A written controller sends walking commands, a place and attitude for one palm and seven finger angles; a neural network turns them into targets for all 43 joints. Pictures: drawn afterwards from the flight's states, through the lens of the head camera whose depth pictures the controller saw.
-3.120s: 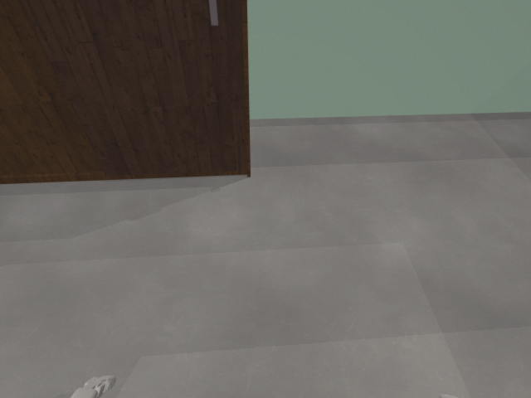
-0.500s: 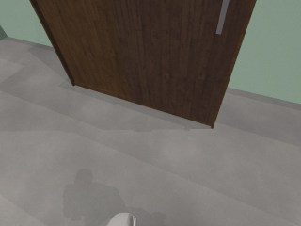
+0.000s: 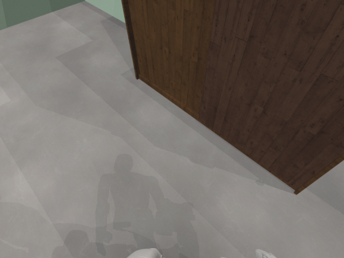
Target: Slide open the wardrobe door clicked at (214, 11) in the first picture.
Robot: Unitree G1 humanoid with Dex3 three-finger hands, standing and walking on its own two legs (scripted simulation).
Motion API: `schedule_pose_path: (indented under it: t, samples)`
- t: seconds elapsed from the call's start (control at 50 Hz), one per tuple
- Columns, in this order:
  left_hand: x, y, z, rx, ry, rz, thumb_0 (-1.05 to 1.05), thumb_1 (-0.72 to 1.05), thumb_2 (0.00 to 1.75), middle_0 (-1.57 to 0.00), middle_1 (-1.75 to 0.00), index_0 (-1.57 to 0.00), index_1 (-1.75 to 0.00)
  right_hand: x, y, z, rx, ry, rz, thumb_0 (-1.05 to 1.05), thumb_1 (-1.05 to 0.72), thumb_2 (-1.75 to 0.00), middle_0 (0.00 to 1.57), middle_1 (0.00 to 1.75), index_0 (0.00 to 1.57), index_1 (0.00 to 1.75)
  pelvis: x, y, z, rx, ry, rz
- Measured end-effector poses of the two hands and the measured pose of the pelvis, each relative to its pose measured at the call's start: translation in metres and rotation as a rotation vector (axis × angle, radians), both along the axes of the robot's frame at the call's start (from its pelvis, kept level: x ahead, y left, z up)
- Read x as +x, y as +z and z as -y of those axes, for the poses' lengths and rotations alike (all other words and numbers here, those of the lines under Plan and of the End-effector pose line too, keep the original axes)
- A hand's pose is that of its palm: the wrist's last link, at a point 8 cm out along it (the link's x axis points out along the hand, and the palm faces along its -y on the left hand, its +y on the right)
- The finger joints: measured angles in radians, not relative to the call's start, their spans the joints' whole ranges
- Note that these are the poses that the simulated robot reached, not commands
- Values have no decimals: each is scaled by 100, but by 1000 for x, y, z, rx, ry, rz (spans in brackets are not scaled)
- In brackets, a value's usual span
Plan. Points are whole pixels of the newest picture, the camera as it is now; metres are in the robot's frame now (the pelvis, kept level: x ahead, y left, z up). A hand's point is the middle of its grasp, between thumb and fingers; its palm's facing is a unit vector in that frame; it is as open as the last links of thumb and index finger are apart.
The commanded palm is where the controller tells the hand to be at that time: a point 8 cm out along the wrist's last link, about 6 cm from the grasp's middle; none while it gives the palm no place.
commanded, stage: walk to a spot facing it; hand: right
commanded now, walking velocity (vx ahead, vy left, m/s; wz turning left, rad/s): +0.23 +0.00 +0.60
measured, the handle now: out of the picture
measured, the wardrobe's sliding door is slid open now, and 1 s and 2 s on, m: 0.00 0.00 0.00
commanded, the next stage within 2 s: turn to face it in 0.04 s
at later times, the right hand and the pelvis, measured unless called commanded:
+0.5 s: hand out of the picture +0.17 -0.26 -0.17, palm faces +0.04 +0.99 -0.16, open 7.4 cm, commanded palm none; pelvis +0.13 -0.08 +0.02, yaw +2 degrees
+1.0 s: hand out of the picture +0.14 -0.28 -0.13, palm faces +0.27 +0.91 -0.31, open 7.4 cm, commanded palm none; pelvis +0.10 -0.05 +0.02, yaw -14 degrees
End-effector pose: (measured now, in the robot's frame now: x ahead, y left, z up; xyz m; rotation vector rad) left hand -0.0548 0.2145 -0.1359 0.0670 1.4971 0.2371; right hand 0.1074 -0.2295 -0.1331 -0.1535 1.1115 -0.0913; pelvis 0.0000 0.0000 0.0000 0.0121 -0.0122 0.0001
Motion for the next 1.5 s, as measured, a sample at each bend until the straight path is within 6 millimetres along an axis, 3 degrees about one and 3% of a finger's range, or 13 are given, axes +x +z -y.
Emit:
schedule_pose_path:
  t: [0.1,0.18,0.26,0.34,0.48,0.66,0.88,1.0,1.14,1.22,1.34,1.42,1.5]
  samples:
    - [135,16,-11,43,-37,307,0,91,90,-20,-30,-20,-30,-1,14,19,-57,11,-97,0,-91,-90,20,30,20,30,33,14,8,-6,62,-13]
    - [216,32,-7,61,-73,464,0,91,90,-20,-30,-20,-30,3,21,39,-82,2,-146,0,-91,-90,20,30,20,30,58,17,21,-6,99,-21]
    - [270,41,8,72,-123,518,0,91,90,-20,-30,-20,-30,13,17,58,-83,-27,-167,0,-91,-90,20,30,20,30,85,16,37,9,102,-17]
    - [298,38,33,86,-167,503,0,91,90,-20,-30,-20,-30,27,-3,75,-54,-69,-176,0,-91,-90,20,30,20,30,118,7,57,34,78,4]
    - [276,35,72,67,-159,373,0,91,90,-20,-30,-20,-30,54,-8,84,2,-71,-190,0,-91,-90,20,30,20,30,136,15,81,36,53,36]
    - [228,38,56,109,-137,208,-1,94,90,-20,-30,-21,-30,75,6,101,0,-111,-126,0,-91,-90,20,30,20,30,128,22,91,44,-37,-12]
    - [204,20,33,58,-181,121,0,91,90,-20,-30,-21,-30,57,26,103,-85,-210,-77,0,-91,-90,20,30,20,30,113,19,67,29,-167,-46]
    - [228,11,22,23,-264,138,0,91,90,-20,-30,-20,-30,9,38,92,-132,-305,-100,0,-90,-90,20,30,20,30,104,20,54,-5,-252,-34]
    - [267,16,32,12,-401,174,0,91,90,-20,-30,-20,-30,-21,37,81,-104,-386,-87,0,-90,-90,20,30,20,30,101,22,55,-31,-359,-17]
    - [301,16,57,20,-510,192,0,91,90,-20,-30,-20,-30,-47,24,81,-59,-447,-108,0,-90,-90,20,30,20,30,95,17,66,-32,-416,-20]
    - [354,23,118,42,-666,326,0,91,90,-20,-30,-20,-30,-106,-9,100,0,-557,-208,0,-90,-90,20,30,21,30,85,1,93,-26,-485,-31]
    - [364,40,144,40,-709,391,0,91,90,-20,-30,-20,-30,-125,-3,116,-12,-599,-253,0,-90,-90,20,30,20,30,82,10,99,2,-507,-18]
    - [362,45,156,27,-740,385,0,91,90,-20,-30,-20,-30,-123,11,130,-36,-633,-197,0,-91,-90,20,30,20,30,81,19,102,15,-544,-10]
